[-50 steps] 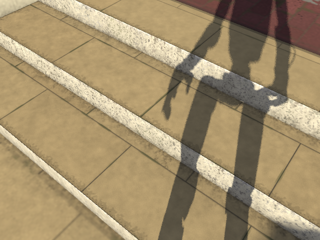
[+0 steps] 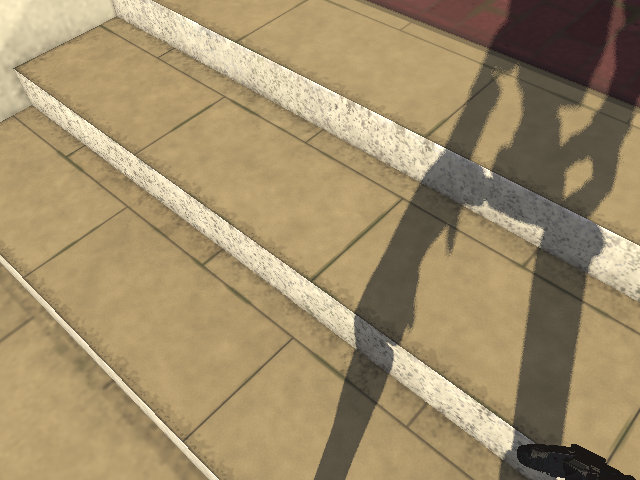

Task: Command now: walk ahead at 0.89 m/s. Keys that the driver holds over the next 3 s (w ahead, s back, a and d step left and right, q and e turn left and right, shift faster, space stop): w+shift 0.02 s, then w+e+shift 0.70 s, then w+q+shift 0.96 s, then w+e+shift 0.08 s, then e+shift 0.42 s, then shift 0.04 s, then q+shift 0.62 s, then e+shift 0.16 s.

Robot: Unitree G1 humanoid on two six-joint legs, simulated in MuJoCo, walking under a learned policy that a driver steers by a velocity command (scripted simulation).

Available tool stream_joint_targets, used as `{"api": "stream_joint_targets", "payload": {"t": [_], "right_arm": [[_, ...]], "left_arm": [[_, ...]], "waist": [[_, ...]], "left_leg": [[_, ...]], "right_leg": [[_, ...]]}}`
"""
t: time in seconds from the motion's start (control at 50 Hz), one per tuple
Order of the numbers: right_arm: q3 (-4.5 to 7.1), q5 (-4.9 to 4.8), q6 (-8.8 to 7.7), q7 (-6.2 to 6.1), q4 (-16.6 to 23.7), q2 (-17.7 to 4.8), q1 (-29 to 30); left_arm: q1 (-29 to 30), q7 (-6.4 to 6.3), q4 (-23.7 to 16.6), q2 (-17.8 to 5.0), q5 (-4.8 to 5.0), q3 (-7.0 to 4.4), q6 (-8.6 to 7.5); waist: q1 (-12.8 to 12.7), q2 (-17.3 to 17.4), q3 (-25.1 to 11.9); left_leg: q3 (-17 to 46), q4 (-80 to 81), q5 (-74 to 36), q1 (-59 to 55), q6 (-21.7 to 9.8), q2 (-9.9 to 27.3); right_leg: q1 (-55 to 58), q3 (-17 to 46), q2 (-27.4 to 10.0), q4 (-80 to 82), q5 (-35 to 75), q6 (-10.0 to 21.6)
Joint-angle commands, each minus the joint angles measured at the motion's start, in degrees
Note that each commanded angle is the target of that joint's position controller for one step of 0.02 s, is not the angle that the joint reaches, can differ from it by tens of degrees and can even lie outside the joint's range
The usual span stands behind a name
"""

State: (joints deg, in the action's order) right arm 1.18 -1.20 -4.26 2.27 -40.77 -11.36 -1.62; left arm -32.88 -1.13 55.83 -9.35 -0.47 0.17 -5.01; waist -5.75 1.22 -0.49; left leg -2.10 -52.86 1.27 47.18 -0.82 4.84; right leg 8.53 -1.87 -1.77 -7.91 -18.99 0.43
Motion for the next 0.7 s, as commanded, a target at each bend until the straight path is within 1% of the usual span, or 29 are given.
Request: {"api": "stream_joint_targets", "payload": {"t": [0.02, 0.06, 0.08, 0.1, 0.12, 0.14, 0.16, 0.18, 0.2, 0.22, 0.26, 0.28, 0.3, 0.34, 0.36, 0.38, 0.4, 0.42, 0.44, 0.46, 0.48, 0.5, 0.52, 0.54, 0.56, 0.58, 0.6, 0.64, 0.7], "right_arm": [[-0.33, -0.35, -0.3, 0.6, 6.8, -1.1, 9.1], [-0.09, -0.33, -2.65, 1.08, 11.1, -1.3, 16.2], [1.1, -0.45, -3.27, 0.67, 10.7, -3.4, 11.0], [2.84, -0.81, -2.87, 0.07, 7.3, -6.4, -2.4], [5.65, -1.99, -1.79, -0.67, 0.7, -12.6, -21.4], [5.91, -0.51, -0.25, -1.42, -4.7, -16.1, -29.7], [4.59, 3.94, 0.92, -1.82, -3.4, -14.6, -29.6], [4.69, 5.24, 1.31, -2.07, -4.7, -11.9, -34.7], [3.73, 5.05, 0.95, -2.05, -6.8, -7.2, -33.4], [2.36, 4.04, 0.9, -1.76, -9.0, -3.3, -28.9], [-0.07, 3.11, 0.08, -1.35, -12.7, 2.1, -22.2], [-0.92, 2.23, -0.1, -1.03, -13.2, 2.5, -17.4], [-1.77, 2.09, 0.25, -1.34, -12.3, 1.8, -9.2], [-1.84, 5.01, 0.44, -2.37, -7.9, -3.0, 1.6], [-1.44, 4.78, -0.72, -3.07, -7.0, -6.2, 4.1], [-0.09, 3.83, -1.84, -3.87, -5.5, -12.1, 3.2], [1.92, 2.57, -2.32, -4.38, -4.4, -20.1, -0.4], [2.51, 2.15, -1.97, -4.9, -3.7, -22.5, -2.6], [4.48, 1.24, -1.02, -4.28, -3.6, -26.8, -0.6], [4.1, 0.07, 0.07, -3.63, -1.6, -23.0, 2.3], [1.32, 0.2, -0.51, -3.13, 0.7, -9.2, 4.6], [-0.58, 3.96, -3.89, -2.19, 8.3, -1.7, -0.8], [-0.8, 3.63, -5.89, -0.25, 11.2, 0.1, -4.3], [-1.41, 2.09, -6.59, 0.54, 13.8, -1.1, 0.5], [-2.86, 2.83, -6.09, 0.59, 15.1, 2.0, 1.4], [-4.71, 3.56, -5.01, 0.69, 16.3, 4.8, 1.4], [-5.27, 3.26, -4.46, 0.87, 15.4, 4.6, -2.7], [-5.64, 3.21, -3.96, 0.95, 17.9, 3.1, 0.4], [-7.22, 4.89, -4.12, -0.86, 24.2, 4.8, 11.4]], "left_arm": [[-0.2, -0.57, -3.1, -9.9, 0.85, -1.66, 0.33], [-7.2, 0.02, -0.3, -7.9, -1.03, -0.64, 1.88], [-8.6, 0.1, 0.7, -9.4, -1.72, -0.64, 2.36], [-2.9, -0.29, -0.4, -13.2, 0.02, -1.59, 2.6], [8.3, -0.34, -4.7, -15.6, 0.3, -2.68, 1.59], [15.3, 0.22, -9.7, -6.9, -1.48, -1.08, -0.42], [12.4, 0.39, -9.1, -2.8, 0.99, -0.47, -2.72], [13.6, 0.38, -10.4, -5.9, 4.27, -1.87, -3.98], [20.1, 0.14, -13.4, -5.1, 6.29, -1.76, -2.97], [28.0, -0.16, -17.8, 0.2, 6.64, -0.17, -1.06], [29.9, 1.3, -24.1, 9.2, 5.14, 3.49, 2.52], [27.6, 2.41, -26.7, 10.3, 4.81, 4.77, 3.42], [25.6, 3.19, -29.3, 9.4, 4.54, 5.3, 3.99], [22.2, 1.7, -28.9, -0.5, 2.47, 2.78, 4.52], [18.4, 0.99, -28.1, -2.3, 1.5, 2.15, 4.66], [12.7, 0.96, -25.8, -4.9, -0.07, 0.88, 4.38], [10.2, 0.6, -25.0, -8.9, -0.21, -1.15, 4.27], [8.7, 0.01, -23.2, -13.9, 0.48, -3.77, 4.62], [2.0, -0.02, -22.8, -13.9, 0.38, -4.46, 4.95], [-4.5, 0.52, -21.3, -16.9, 1.31, -5.96, 5.3], [-2.8, 1.87, -16.5, -16.2, 1.87, -5.75, 4.63], [7.5, 3.1, -18.0, -16.6, -0.62, -3.7, 2.57], [9.7, 3.66, -18.9, -8.4, -0.12, -1.18, 1.98], [5.4, 4.45, -17.0, -5.2, 0.28, -0.73, 1.85], [5.0, 4.76, -15.2, -5.9, 2.33, -1.07, 2.19], [5.2, 4.98, -13.5, -3.9, 2.99, -0.6, 2.34], [8.4, 4.04, -14.1, -4.4, 2.45, -0.65, 2.36], [13.9, 2.72, -14.6, -4.4, 1.37, -0.26, 1.35], [7.2, 0.09, -11.8, -8.0, 2.04, -1.09, 0.91]], "waist": [[2.4, -9.8, 8.1], [1.6, -10.5, 5.6], [4.6, -14.0, -0.1], [12.5, -15.7, -5.2], [21.0, -15.3, -11.1], [18.4, 1.6, -14.9], [15.7, 12.1, -16.1], [19.5, 12.7, -21.4], [18.6, 11.1, -14.1], [16.3, 11.8, -6.1], [7.2, 7.1, 5.4], [1.5, 6.1, 7.7], [-4.2, 7.9, 9.3], [-8.2, 5.0, 7.6], [-11.2, 4.8, 5.6], [-12.5, 4.6, -1.5], [-12.9, 6.0, -9.5], [-13.4, 4.6, -16.3], [-16.5, 11.8, -17.9], [-18.5, 9.8, -15.5], [-12.8, -7.2, -1.5], [2.6, -31.6, 4.5], [5.4, -29.9, -1.1], [4.4, -17.2, 3.6], [7.1, -4.8, 6.7], [8.7, -1.0, 7.5], [11.1, 0.8, 7.9], [13.2, 0.3, 10.5], [7.6, 0.3, 7.5]], "left_leg": [[-7.3, 4.7, 8.4, -4.1, -1.8, -4.2], [-12.5, 9.4, 19.5, -7.6, -3.7, -9.3], [-10.2, 14.9, 17.8, -21.4, -4.0, -10.5], [-2.1, 26.9, 5.4, -39.5, -5.2, -6.7], [6.3, 33.6, -10.3, -62.0, -5.8, 0.5], [10.7, 24.7, -26.1, -82.4, -1.9, 9.6], [16.6, 12.8, -59.9, -84.6, -5.7, 19.3], [21.0, 22.3, -41.4, -83.9, -12.7, 22.6], [20.0, 29.5, -17.8, -77.9, -14.0, 21.3], [18.9, 34.6, -2.7, -69.3, -12.4, 20.5], [11.8, 39.2, 5.9, -49.0, -6.9, 20.4], [6.0, 42.2, 12.0, -38.3, -3.5, 18.6], [-0.6, 46.8, 11.7, -25.6, -0.9, 16.8], [-17.5, 51.2, -4.0, -8.2, -2.1, 6.7], [-22.4, 49.1, -20.4, -3.4, -2.2, 3.7], [-21.5, 45.0, -45.2, -6.0, -3.9, 2.8], [-17.7, 38.9, -69.2, -16.4, -5.3, 5.0], [-15.4, 29.1, -92.5, -27.7, -6.6, 6.9], [-11.5, 16.6, -99.6, -37.4, -8.2, 12.6], [-9.3, -2.1, -86.5, -37.9, -8.4, 11.7], [-4.2, -33.6, -5.8, -20.2, -5.0, 0.3], [5.8, -55.5, 23.3, -3.7, -3.1, -13.0], [10.7, -68.4, 25.2, 5.9, -4.9, -12.5], [8.5, -75.5, 26.3, 13.9, -6.2, -13.2], [6.8, -74.9, 25.9, 19.3, -5.4, -10.8], [6.1, -76.3, 24.9, 21.3, -4.6, -9.5], [5.6, -70.9, 21.6, 20.1, -3.3, -7.1], [1.9, -59.3, 21.4, 15.7, -2.1, -5.2], [-2.3, -52.1, 22.1, 18.3, 0.5, -3.1]], "right_leg": [[-5.4, 2.8, -12.1, 1.5, 42.5, 9.2], [3.1, 4.2, -11.2, -11.8, 86.7, 8.2], [1.3, 7.5, -12.3, -20.9, 99.2, 7.8], [-6.6, 9.8, -12.9, -31.8, 91.9, 6.9], [-20.6, 10.5, -9.4, -43.0, 71.5, 5.5], [-42.9, 9.2, -0.3, -61.8, -3.6, 4.4], [-57.5, 13.0, 2.7, -82.4, -15.7, 4.6], [-64.9, 11.9, 2.0, -94.1, -11.8, 3.6], [-73.7, 6.1, -0.5, -104.2, -13.5, 3.3], [-82.3, 2.3, -1.7, -118.0, -16.3, 4.0], [-87.6, 7.4, -4.5, -131.8, -14.7, 6.6], [-85.0, 8.5, -5.6, -127.2, -12.3, 7.8], [-77.9, 9.7, -6.9, -118.1, -10.0, 8.0], [-55.9, 1.1, -2.1, -99.6, 3.0, 4.0], [-43.3, -2.5, -0.6, -91.9, 7.1, 3.2], [-28.2, -5.5, 3.5, -85.5, 10.5, 2.7], [-20.7, -8.8, 6.0, -81.4, 4.9, 2.4], [-18.0, -9.8, 8.1, -79.3, 4.8, 3.9], [-16.0, -7.9, 5.6, -68.5, -6.4, 5.7], [-10.4, -1.7, 5.1, -45.4, -5.3, 9.5], [-9.7, 12.8, 4.0, -28.3, 7.1, 14.6], [-16.4, 35.4, 1.6, -25.6, 43.9, 18.7], [-14.5, 47.7, -2.4, -15.8, 18.1, 20.4], [-16.4, 50.6, -3.9, -11.4, 4.3, 19.5], [-18.5, 45.7, -3.1, -12.6, -0.8, 17.0], [-22.5, 42.0, -2.1, -14.2, -4.2, 15.1], [-27.9, 38.3, -0.6, -13.3, -7.6, 15.7], [-39.0, 31.5, 3.4, -9.2, -6.3, 14.5], [-34.1, 32.8, 1.3, -5.3, 4.3, 15.4]]}}
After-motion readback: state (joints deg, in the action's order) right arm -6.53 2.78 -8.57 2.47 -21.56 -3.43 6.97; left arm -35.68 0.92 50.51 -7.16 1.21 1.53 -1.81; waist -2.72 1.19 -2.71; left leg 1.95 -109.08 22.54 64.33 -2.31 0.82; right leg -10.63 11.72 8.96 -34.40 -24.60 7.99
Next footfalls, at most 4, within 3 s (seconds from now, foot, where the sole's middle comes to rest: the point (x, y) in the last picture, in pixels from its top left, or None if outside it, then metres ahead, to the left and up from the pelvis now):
0.14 left None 0.20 0.18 -0.77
0.46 right None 0.43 -0.05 -0.64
0.84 left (427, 273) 0.82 -0.08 -0.51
1.24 right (625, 170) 1.00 -0.45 -0.38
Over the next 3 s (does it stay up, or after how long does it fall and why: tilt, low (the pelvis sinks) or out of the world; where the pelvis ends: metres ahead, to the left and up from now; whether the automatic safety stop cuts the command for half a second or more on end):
stays up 1.78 -0.21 0.40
